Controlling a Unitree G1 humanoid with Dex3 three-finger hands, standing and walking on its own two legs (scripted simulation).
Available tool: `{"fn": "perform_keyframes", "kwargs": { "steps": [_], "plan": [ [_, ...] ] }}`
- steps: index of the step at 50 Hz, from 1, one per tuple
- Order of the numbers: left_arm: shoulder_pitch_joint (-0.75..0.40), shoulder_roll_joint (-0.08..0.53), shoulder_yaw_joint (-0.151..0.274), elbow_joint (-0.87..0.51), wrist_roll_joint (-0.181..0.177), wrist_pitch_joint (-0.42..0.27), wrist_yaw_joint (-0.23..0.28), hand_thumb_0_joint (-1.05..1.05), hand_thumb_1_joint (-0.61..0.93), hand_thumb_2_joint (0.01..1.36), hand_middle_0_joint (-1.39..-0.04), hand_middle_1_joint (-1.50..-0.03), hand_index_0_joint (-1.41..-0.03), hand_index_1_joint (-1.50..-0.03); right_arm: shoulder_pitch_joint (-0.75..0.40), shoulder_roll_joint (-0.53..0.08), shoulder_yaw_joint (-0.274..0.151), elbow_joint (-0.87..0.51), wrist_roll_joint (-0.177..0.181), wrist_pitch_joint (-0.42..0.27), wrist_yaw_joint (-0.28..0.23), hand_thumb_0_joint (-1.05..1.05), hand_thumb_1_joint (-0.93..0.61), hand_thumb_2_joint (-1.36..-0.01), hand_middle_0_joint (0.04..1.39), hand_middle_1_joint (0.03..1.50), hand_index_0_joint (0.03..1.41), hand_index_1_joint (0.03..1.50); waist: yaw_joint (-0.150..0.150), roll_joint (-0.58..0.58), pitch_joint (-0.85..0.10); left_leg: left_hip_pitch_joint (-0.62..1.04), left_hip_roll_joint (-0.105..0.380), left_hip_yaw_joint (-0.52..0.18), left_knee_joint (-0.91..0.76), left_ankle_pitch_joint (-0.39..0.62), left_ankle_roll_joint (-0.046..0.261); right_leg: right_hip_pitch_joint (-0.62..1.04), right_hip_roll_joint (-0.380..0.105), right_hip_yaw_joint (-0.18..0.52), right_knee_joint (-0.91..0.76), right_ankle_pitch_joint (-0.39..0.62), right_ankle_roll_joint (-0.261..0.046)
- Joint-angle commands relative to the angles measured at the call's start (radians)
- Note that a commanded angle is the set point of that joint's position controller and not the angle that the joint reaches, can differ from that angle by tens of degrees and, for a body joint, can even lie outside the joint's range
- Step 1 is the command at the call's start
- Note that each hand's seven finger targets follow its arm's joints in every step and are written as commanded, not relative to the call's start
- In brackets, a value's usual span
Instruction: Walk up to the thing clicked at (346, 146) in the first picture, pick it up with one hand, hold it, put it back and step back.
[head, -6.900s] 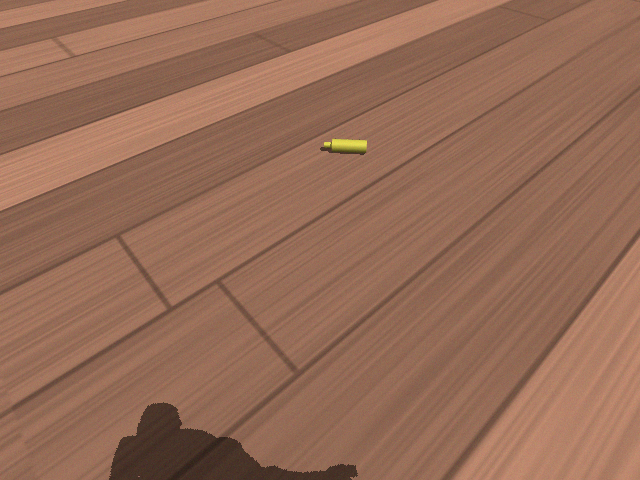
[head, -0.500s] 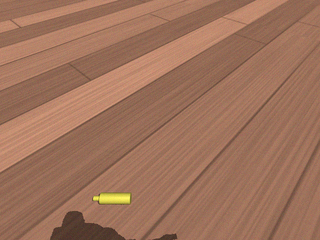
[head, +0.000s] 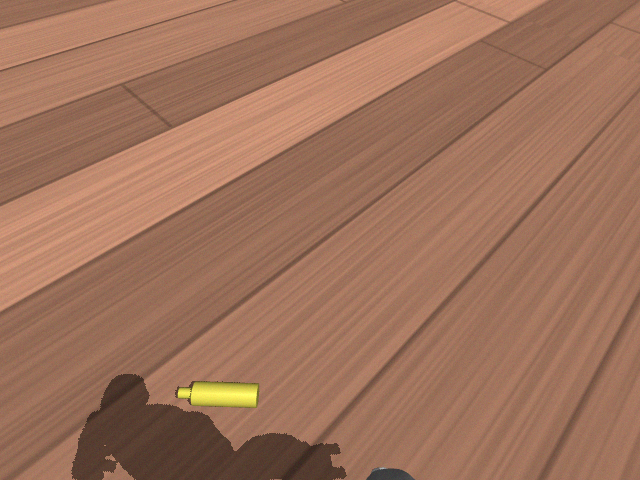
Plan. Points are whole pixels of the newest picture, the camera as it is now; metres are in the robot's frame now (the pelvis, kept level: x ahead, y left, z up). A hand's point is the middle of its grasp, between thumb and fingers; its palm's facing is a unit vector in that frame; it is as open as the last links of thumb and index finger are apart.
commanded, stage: walk up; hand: left
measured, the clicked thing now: (218, 394) +0.43 +0.28 -0.74
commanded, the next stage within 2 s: none
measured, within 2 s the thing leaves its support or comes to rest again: neither
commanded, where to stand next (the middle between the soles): +0.00 -0.04 m, yaw -1 degrees
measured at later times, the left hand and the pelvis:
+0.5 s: hand out of the picture +0.12 +0.22 -0.15, palm faces -0.01 -0.93 -0.36, open 7.4 cm; pelvis -0.03 -0.03 -0.02, yaw +3 degrees
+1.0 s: hand out of the picture -0.08 +0.23 -0.15, palm faces +0.01 -0.90 -0.43, open 7.4 cm; pelvis -0.08 -0.05 -0.01, yaw +0 degrees
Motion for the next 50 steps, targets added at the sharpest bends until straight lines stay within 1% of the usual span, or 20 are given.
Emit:
{"fn": "perform_keyframes", "kwargs": {
  "steps": [1, 7, 9, 10, 11, 12, 18, 24, 27, 29, 31, 34, 36, 41, 44, 45, 46, 47, 48, 50],
  "plan": [
    [0.025, 0.118, 0.036, -0.060, 0.001, 0.010, 0.019, 0.000, 0.900, 0.900, -0.200, -0.300, -0.200, -0.300, -0.015, -0.270, -0.061, -0.086, 0.013, 0.005, -0.035, 0.000, -0.900, -0.900, 0.200, 0.300, 0.200, 0.300, -0.003, 0.221, -0.104, 0.020, 0.255, -0.097, -0.020, 0.896, 0.147, 0.036, 0.002, -0.066, -0.084, 0.057, 0.021],
    [0.007, 0.135, 0.058, -0.097, 0.028, 0.032, 0.005, 0.000, 0.900, 0.900, -0.200, -0.300, -0.200, -0.300, -0.061, -0.275, -0.074, -0.158, 0.025, 0.044, -0.039, 0.000, -0.900, -0.900, 0.200, 0.300, 0.200, 0.300, 0.001, 0.200, -0.180, 0.003, 0.229, -0.135, 0.112, 0.693, 0.118, 0.111, -0.008, -0.122, -0.296, 0.154, -0.020],
    [0.021, 0.173, 0.072, -0.111, 0.041, 0.022, 0.001, 0.000, 0.900, 0.900, -0.200, -0.300, -0.200, -0.300, -0.065, -0.247, -0.068, -0.176, 0.040, 0.053, -0.039, 0.000, -0.900, -0.900, 0.200, 0.300, 0.200, 0.300, 0.022, 0.083, -0.235, -0.019, 0.166, -0.106, 0.243, 0.523, 0.052, 0.195, -0.072, -0.063, -0.421, 0.562, -0.057],
    [0.006, 0.229, 0.090, -0.131, 0.045, 0.016, 0.003, 0.000, 0.900, 0.900, -0.200, -0.300, -0.200, -0.300, -0.047, -0.216, -0.057, -0.187, 0.052, 0.054, -0.041, 0.000, -0.900, -0.900, 0.200, 0.300, 0.200, 0.300, 0.025, -0.071, -0.270, -0.074, 0.065, -0.065, 0.402, 0.334, 0.000, 0.239, -0.203, 0.084, -0.449, 0.866, -0.129],
    [-0.037, 0.231, 0.086, -0.158, 0.038, 0.019, 0.006, 0.000, 0.900, 0.900, -0.200, -0.300, -0.200, -0.300, -0.036, -0.176, -0.043, -0.184, 0.051, 0.061, -0.047, 0.000, -0.900, -0.900, 0.200, 0.300, 0.200, 0.300, 0.025, -0.212, -0.232, -0.226, -0.088, -0.035, 0.562, -0.272, -0.028, 0.286, -0.313, 0.219, -0.490, 1.086, -0.240],
    [-0.060, 0.252, 0.085, -0.190, 0.049, 0.019, 0.009, 0.000, 0.900, 0.900, -0.200, -0.300, -0.200, -0.300, 0.001, -0.192, -0.051, -0.176, 0.039, 0.074, -0.060, 0.000, -0.900, -0.900, 0.200, 0.300, 0.200, 0.300, 0.025, -0.236, -0.234, -0.210, -0.082, -0.093, 0.708, -0.482, -0.029, 0.204, -0.388, 0.289, -0.471, 1.104, -0.325],
    [-0.109, 0.135, 0.084, -0.301, 0.068, 0.038, 0.012, 0.000, 0.900, 0.900, -0.200, -0.300, -0.200, -0.300, 0.068, -0.232, -0.059, -0.175, 0.034, 0.065, -0.064, 0.000, -0.900, -0.900, 0.200, 0.300, 0.200, 0.300, 0.023, -0.081, -0.294, -0.312, -0.099, -0.113, 0.837, -0.306, -0.063, 0.289, -0.217, 0.055, -0.385, 0.931, -0.255],
    [-0.039, 0.147, 0.093, -0.312, 0.078, 0.052, -0.004, 0.000, 0.900, 0.900, -0.200, -0.300, -0.200, -0.300, 0.089, -0.213, -0.045, -0.168, 0.011, 0.025, -0.076, 0.000, -0.900, -0.900, 0.200, 0.300, 0.200, 0.300, 0.060, -0.176, -0.312, -0.271, 0.003, -0.046, 0.265, -0.274, -0.062, 0.410, -0.236, 0.078, -0.370, 0.670, -0.231],
    [-0.052, 0.170, 0.088, -0.303, 0.043, 0.067, -0.015, 0.000, 0.900, 0.900, -0.200, -0.300, -0.200, -0.300, 0.122, -0.216, -0.056, -0.143, -0.016, 0.016, -0.064, 0.000, -0.900, -0.900, 0.200, 0.300, 0.200, 0.300, 0.014, -0.117, -0.239, -0.054, -0.024, 0.010, -0.027, 0.024, -0.038, 0.184, -0.202, 0.055, -0.312, 0.487, -0.151],
    [-0.047, 0.104, 0.076, -0.308, 0.028, 0.069, -0.022, 0.000, 0.900, 0.900, -0.200, -0.300, -0.200, -0.300, 0.061, -0.350, -0.088, -0.176, -0.044, 0.010, -0.056, 0.000, -0.900, -0.900, 0.200, 0.300, 0.200, 0.300, 0.017, 0.240, -0.166, 0.001, 0.308, -0.482, -0.114, 0.045, 0.091, -0.172, -0.020, -0.046, -0.093, -0.015, -0.025],
    [-0.139, 0.201, 0.115, -0.307, 0.046, 0.069, -0.001, 0.000, 0.900, 0.900, -0.200, -0.300, -0.200, -0.300, -0.042, -0.438, -0.115, -0.216, -0.024, 0.004, -0.057, 0.000, -0.900, -0.900, 0.200, 0.300, 0.200, 0.300, -0.025, 0.284, -0.050, -0.357, 0.519, -0.627, -0.188, 0.096, 0.296, -0.046, 0.008, 0.090, 0.322, -0.173, -0.001],
    [-0.006, 0.158, 0.109, -0.229, 0.022, 0.059, -0.019, 0.000, 0.900, 0.900, -0.200, -0.300, -0.200, -0.300, -0.074, -0.286, -0.066, -0.217, -0.031, -0.009, -0.058, 0.000, -0.900, -0.900, 0.200, 0.300, 0.200, 0.300, 0.051, 0.151, -0.079, -0.161, 0.234, -0.237, -0.069, 0.211, 0.145, -0.136, 0.088, 0.114, 0.332, -0.013, -0.002],
    [0.032, 0.158, 0.098, -0.197, 0.020, 0.040, -0.027, 0.000, 0.900, 0.900, -0.200, -0.300, -0.200, -0.300, -0.039, -0.259, -0.062, -0.213, -0.028, -0.021, -0.037, 0.000, -0.900, -0.900, 0.200, 0.300, 0.200, 0.300, 0.016, 0.188, -0.143, -0.064, 0.187, -0.211, -0.108, -0.091, 0.108, -0.098, 0.064, 0.048, 0.186, 0.040, 0.018],
    [0.025, 0.184, 0.084, -0.192, 0.034, -0.048, -0.017, 0.000, 0.900, 0.900, -0.200, -0.300, -0.200, -0.300, 0.096, -0.311, -0.098, -0.228, -0.058, 0.029, 0.025, 0.000, -0.900, -0.900, 0.200, 0.300, 0.200, 0.300, -0.098, 0.339, -0.159, 0.129, 0.201, -0.221, -0.078, -0.259, 0.193, -0.062, 0.022, -0.136, -0.296, -0.175, 0.054],
    [0.203, 0.172, 0.091, -0.109, 0.043, -0.084, 0.006, 0.000, 0.900, 0.900, -0.200, -0.300, -0.200, -0.300, 0.031, -0.307, -0.094, -0.257, -0.046, 0.054, 0.045, 0.000, -0.900, -0.900, 0.200, 0.300, 0.200, 0.300, 0.012, 0.193, -0.133, -0.098, 0.137, -0.117, 0.125, -0.221, 0.135, 0.251, 0.054, -0.205, -0.621, 0.080, 0.016],
    [0.263, 0.221, 0.104, -0.090, 0.048, -0.092, 0.011, 0.000, 0.900, 0.900, -0.200, -0.300, -0.200, -0.300, 0.025, -0.231, -0.071, -0.273, -0.031, 0.055, 0.043, 0.000, -0.900, -0.900, 0.200, 0.300, 0.200, 0.300, 0.039, 0.043, -0.130, -0.274, 0.092, -0.080, 0.286, -0.247, 0.083, 0.415, -0.026, -0.043, -0.647, 0.135, -0.009],
    [0.287, 0.287, 0.119, -0.099, 0.056, -0.098, 0.016, 0.000, 0.900, 0.900, -0.200, -0.300, -0.200, -0.300, 0.008, -0.167, -0.048, -0.307, -0.019, 0.052, 0.045, 0.000, -0.900, -0.900, 0.200, 0.300, 0.200, 0.300, 0.057, -0.152, -0.089, -0.550, -0.017, -0.019, 0.503, -0.334, 0.006, 0.485, -0.246, 0.361, -0.685, -0.018, -0.081],
    [0.253, 0.328, 0.122, -0.125, 0.062, -0.096, 0.020, 0.000, 0.900, 0.900, -0.200, -0.300, -0.200, -0.300, -0.083, -0.230, -0.061, -0.325, -0.020, 0.053, 0.038, 0.000, -0.900, -0.900, 0.200, 0.300, 0.200, 0.300, 0.087, -0.033, -0.004, -0.600, 0.009, -0.148, 0.544, -0.296, -0.009, 0.314, -0.394, 0.531, -0.742, -0.211, -0.192],
    [0.199, 0.368, 0.128, -0.147, 0.064, -0.094, 0.016, 0.000, 0.900, 0.900, -0.200, -0.300, -0.200, -0.300, -0.069, -0.287, -0.081, -0.317, -0.020, 0.042, 0.036, 0.000, -0.900, -0.900, 0.200, 0.300, 0.200, 0.300, 0.066, -0.054, 0.071, -0.555, 0.065, -0.192, 0.575, -0.283, -0.008, 0.182, -0.453, 0.572, -0.752, -0.294, -0.274],
    [0.140, 0.284, 0.108, -0.156, 0.041, -0.109, 0.012, 0.000, 0.900, 0.900, -0.200, -0.300, -0.200, -0.300, -0.011, -0.295, -0.095, -0.278, -0.012, 0.030, 0.052, 0.000, -0.900, -0.900, 0.200, 0.300, 0.200, 0.300, 0.014, -0.024, 0.113, -0.556, 0.075, -0.214, 0.557, -0.169, -0.025, 0.210, -0.324, 0.333, -0.728, -0.183, -0.207]
  ]
}}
